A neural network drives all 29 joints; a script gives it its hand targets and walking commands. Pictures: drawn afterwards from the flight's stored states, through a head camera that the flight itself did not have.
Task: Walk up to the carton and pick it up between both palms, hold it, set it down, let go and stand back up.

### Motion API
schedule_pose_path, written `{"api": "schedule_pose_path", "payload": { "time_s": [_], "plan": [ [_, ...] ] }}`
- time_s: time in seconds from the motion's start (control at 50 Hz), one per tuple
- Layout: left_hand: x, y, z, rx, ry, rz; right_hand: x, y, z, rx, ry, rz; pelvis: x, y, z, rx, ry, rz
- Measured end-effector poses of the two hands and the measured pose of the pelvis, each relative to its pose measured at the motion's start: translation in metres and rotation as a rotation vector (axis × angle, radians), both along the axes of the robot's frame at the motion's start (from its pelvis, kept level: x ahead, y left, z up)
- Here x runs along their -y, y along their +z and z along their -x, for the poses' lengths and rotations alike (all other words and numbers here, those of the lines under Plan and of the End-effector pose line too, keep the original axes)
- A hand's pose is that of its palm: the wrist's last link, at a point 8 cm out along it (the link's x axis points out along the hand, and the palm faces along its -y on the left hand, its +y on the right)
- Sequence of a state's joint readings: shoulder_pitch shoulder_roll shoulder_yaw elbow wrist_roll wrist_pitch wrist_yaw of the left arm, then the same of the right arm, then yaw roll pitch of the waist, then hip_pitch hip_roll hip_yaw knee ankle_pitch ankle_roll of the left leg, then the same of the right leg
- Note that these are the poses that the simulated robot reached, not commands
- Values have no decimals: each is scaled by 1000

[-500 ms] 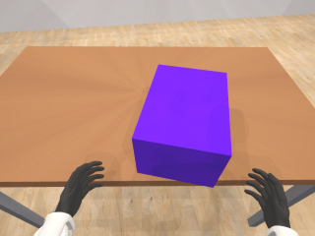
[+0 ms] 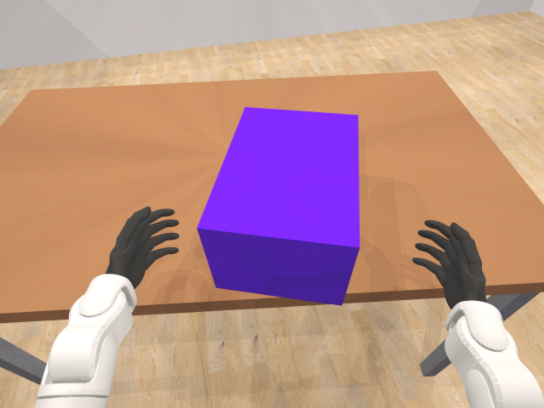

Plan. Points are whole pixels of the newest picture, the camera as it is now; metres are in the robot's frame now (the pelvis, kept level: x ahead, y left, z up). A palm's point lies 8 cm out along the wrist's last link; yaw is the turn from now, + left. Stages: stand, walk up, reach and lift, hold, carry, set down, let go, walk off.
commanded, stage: reach and lift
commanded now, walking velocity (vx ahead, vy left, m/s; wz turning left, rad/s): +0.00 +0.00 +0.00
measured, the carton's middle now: (289, 198) +0.47 +0.00 +0.03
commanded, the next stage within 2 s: none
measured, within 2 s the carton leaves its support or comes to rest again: neither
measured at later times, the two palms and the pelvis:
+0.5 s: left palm (135, 196) +0.38 +0.23 +0.14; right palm (437, 212) +0.35 -0.19 +0.13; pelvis +0.00 +0.00 +0.00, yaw +1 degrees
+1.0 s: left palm (153, 150) +0.45 +0.21 +0.16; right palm (439, 168) +0.42 -0.21 +0.15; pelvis +0.01 +0.00 +0.00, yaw +1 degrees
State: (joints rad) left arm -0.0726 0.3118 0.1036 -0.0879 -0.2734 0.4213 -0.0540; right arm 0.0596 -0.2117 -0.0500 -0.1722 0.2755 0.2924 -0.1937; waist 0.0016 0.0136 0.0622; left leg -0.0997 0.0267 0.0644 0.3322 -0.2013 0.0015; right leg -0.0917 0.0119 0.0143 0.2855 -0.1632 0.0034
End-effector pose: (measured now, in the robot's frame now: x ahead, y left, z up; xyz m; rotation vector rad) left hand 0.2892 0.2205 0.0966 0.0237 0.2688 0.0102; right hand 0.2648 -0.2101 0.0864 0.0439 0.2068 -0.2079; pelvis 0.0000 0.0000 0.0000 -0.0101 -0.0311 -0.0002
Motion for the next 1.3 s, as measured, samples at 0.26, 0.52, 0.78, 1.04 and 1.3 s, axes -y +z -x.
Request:
{"api": "schedule_pose_path", "payload": {
  "time_s": [0.26,0.52,0.78,1.04,1.3],
  "plan": [
    [6,6,-46,-24,1,41,-10,11,-40,-37,12,-19,11,-2,15,-47,-2,-15],
    [-6,41,-94,14,7,11,-17,42,-93,-17,10,-15,0,-2,4,-72,14,2],
    [4,51,-135,-4,-13,-6,-5,42,-122,-47,-2,-19,-9,-2,-5,-103,12,16],
    [10,69,-164,9,11,-8,-6,69,-155,-16,23,12,-3,-3,-9,-158,12,14],
    [13,13,-151,-43,-4,-28,-27,18,-144,-100,11,28,1,-3,-5,-142,34,13]
  ]
}}
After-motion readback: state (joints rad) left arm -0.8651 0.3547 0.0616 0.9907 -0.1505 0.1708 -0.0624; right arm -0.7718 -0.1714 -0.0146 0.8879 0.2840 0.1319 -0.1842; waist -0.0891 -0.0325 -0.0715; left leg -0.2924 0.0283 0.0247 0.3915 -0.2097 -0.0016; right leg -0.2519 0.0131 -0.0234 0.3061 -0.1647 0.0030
